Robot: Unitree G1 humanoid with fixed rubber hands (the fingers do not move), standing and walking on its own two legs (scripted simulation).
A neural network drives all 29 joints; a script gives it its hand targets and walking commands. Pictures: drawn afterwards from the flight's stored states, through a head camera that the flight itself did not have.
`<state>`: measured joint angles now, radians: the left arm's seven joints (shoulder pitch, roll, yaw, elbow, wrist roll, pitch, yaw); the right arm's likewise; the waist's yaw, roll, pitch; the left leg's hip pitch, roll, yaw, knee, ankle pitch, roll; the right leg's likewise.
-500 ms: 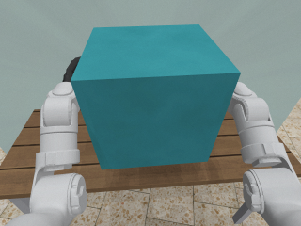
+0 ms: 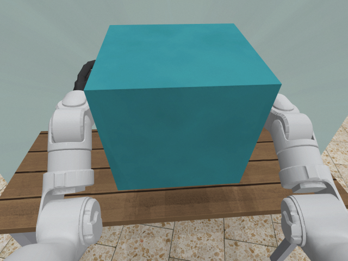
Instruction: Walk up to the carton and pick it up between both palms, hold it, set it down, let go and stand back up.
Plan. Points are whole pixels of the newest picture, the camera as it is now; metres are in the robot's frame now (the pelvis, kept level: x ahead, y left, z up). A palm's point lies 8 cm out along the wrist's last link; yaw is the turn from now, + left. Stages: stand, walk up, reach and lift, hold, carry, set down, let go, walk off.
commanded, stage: hold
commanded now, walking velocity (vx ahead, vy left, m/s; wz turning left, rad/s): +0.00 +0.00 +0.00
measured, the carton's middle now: (176, 106) +0.40 +0.00 +0.20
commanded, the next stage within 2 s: none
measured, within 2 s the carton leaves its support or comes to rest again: neither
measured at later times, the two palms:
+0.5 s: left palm (80, 91) +0.36 +0.19 +0.27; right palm (268, 90) +0.37 -0.19 +0.27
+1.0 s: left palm (81, 92) +0.36 +0.19 +0.27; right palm (270, 91) +0.36 -0.19 +0.27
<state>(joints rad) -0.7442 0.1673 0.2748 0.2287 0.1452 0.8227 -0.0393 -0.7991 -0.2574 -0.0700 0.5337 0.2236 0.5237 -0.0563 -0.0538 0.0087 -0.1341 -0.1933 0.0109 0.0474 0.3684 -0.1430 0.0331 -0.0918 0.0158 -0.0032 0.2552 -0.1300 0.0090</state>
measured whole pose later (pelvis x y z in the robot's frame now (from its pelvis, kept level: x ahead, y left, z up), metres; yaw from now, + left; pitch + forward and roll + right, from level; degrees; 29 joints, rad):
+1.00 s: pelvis +0.00 +0.00 +0.00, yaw +0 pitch -2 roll -2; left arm -0.73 0.16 0.28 0.22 0.15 0.82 -0.05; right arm -0.80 -0.26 -0.07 0.54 0.22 0.52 -0.05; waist -0.05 0.01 -0.19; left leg -0.19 0.01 0.05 0.37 -0.15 0.03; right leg -0.09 0.02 0.00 0.26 -0.14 0.01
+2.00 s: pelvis +0.00 +0.00 +0.00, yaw +0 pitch -3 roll -2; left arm -0.73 0.15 0.29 0.26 0.17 0.84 -0.07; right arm -0.80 -0.26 -0.08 0.55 0.22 0.56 -0.05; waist -0.05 0.01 -0.13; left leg -0.18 0.01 0.05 0.36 -0.14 0.03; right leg -0.08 0.02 0.00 0.26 -0.13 0.01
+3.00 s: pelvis -0.01 +0.00 +0.00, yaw +0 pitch -3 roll -2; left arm -0.73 0.15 0.29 0.25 0.17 0.84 -0.06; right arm -0.80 -0.26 -0.07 0.56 0.22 0.54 -0.05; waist -0.05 0.01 -0.07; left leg -0.18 0.01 0.05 0.36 -0.13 0.03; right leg -0.08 0.01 0.00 0.26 -0.12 0.01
